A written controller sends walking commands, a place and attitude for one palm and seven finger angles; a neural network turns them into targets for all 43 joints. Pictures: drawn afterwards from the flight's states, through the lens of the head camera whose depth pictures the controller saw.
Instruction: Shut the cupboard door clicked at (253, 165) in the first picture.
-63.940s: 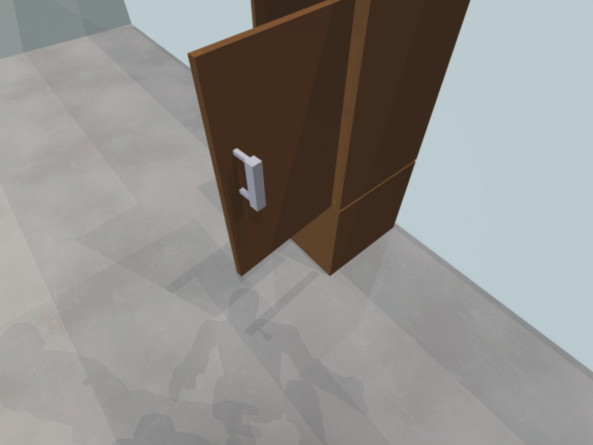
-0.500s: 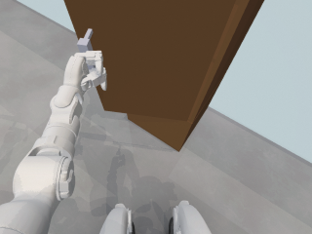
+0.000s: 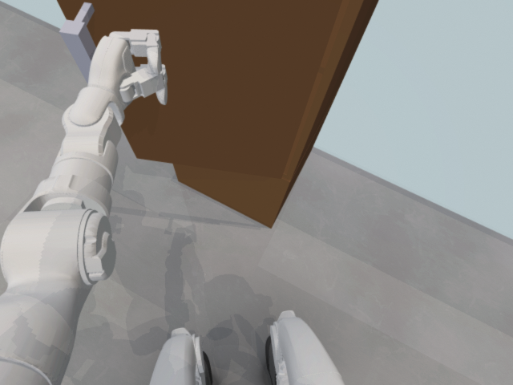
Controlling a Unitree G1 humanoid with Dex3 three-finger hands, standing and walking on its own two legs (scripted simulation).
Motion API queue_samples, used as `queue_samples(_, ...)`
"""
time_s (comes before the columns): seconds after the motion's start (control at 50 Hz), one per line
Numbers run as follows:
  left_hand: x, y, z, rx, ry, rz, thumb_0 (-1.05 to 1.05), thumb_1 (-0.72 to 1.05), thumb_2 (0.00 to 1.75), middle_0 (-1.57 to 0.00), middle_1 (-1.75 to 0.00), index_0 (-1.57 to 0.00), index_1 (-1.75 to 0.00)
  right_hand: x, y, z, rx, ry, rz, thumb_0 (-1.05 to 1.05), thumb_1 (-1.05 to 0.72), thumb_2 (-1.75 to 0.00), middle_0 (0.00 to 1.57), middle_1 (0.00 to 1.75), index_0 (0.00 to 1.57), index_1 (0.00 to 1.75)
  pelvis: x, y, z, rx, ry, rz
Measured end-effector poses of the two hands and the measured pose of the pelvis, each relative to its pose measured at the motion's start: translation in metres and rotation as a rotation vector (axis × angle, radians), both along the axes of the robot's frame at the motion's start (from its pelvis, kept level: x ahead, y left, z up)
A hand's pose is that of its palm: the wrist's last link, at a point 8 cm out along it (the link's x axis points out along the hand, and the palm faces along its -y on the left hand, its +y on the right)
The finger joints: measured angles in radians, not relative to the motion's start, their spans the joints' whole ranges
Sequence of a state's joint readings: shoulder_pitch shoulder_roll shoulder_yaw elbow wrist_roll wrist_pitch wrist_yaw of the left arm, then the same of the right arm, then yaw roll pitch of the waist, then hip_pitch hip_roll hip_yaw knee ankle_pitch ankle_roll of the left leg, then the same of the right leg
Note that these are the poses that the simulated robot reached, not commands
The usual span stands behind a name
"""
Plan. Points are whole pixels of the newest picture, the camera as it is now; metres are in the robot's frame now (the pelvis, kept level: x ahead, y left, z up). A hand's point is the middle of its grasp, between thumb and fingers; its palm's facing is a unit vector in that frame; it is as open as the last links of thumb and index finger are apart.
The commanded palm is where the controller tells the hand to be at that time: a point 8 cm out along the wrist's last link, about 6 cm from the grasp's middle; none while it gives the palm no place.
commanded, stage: push the door shut along its arc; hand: left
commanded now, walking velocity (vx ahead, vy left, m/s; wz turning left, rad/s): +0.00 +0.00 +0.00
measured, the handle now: (96, 54) +0.60 +0.16 +0.10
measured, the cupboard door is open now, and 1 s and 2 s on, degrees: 20 5 4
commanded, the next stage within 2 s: pull the fist back off the door in 0.70 s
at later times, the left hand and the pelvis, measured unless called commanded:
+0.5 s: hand (166, 62) +0.57 +0.06 +0.10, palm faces -0.38 -0.92 -0.02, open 3.1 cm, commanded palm +0.60 +0.08 +0.10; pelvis +0.00 -0.01 -0.01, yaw +0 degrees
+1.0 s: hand (187, 39) +0.62 +0.03 +0.10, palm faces +0.06 -1.00 +0.04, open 3.0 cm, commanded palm +0.60 +0.05 +0.10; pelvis -0.01 +0.00 -0.03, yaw -1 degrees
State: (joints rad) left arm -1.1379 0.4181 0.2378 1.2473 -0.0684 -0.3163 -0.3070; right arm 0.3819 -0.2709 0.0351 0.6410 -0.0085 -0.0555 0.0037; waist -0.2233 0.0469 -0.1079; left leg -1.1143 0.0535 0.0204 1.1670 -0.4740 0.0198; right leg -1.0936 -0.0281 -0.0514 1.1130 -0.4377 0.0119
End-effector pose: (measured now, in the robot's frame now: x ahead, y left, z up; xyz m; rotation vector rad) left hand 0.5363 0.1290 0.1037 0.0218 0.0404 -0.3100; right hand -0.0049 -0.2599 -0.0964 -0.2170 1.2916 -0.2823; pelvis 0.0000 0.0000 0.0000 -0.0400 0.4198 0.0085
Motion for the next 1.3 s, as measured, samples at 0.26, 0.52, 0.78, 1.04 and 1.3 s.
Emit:
queue_samples(0.26, 0.022, -0.006, 0.001, 0.019, 0.022, -0.036, -0.02, 0.85, 0.91, -1.3, -1.5, -1.3, -1.5, -0.015, -0.004, -0.006, 0.014, 0.072, -0.039, 0.0, -0.9, -0.9, 0.2, 0.29, 0.2, 0.3, 0.005, -0.009, -0.005, 0.002, 0.028, -0.01)
queue_samples(0.52, 0.032, -0.01, 0.004, 0.019, 0.034, -0.084, 0.02, 0.88, 0.96, -1.3, -1.5, -1.3, -1.5, -0.019, -0.018, -0.005, -0.059, 0.07, -0.008, 0.0, -0.9, -0.9, 0.2, 0.29, 0.2, 0.3, -0.004, -0.011, -0.014, -0.016, 0.054, 0.008)
queue_samples(0.78, 0.046, -0.024, 0.004, 0.021, 0.022, -0.114, 0.02, 0.96, 1.01, -1.3, -1.5, -1.3, -1.5, -0.045, -0.004, -0.011, -0.071, 0.105, -0.036, 0.0, -0.9, -0.9, 0.2, 0.29, 0.2, 0.3, -0.012, -0.004, -0.027, -0.025, 0.091, 0.005)
queue_samples(1.04, 0.055, -0.053, -0.002, 0.007, -0.034, 0.393, 0.01, 0.85, 0.94, -1.3, -1.5, -1.3, -1.5, -0.069, 0.033, -0.015, 0.082, 0.179, -0.005, 0.0, -0.9, -0.9, 0.2, 0.29, 0.2, 0.3, -0.008, 0.0, -0.029, -0.021, 0.136, -0.002)
queue_samples(1.3, 0.042, -0.056, -0.009, 0.0, 0.01, 0.34, 0.01, 0.92, 0.92, -1.3, -1.5, -1.3, -1.5, -0.061, 0.032, 0.008, 0.145, 0.232, -0.054, 0.0, -0.91, -0.9, 0.2, 0.29, 0.2, 0.3, 0.016, -0.006, 0.003, 0.004, 0.081, -0.017)
